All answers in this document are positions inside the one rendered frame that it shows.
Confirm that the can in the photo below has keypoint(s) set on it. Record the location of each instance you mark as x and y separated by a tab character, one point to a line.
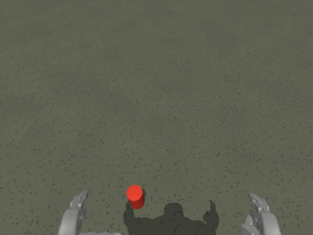
135	196

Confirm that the right robot hand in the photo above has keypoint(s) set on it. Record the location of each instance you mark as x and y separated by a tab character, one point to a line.
267	223

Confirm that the left robot hand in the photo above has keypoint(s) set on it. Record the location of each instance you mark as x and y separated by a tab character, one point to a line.
73	217

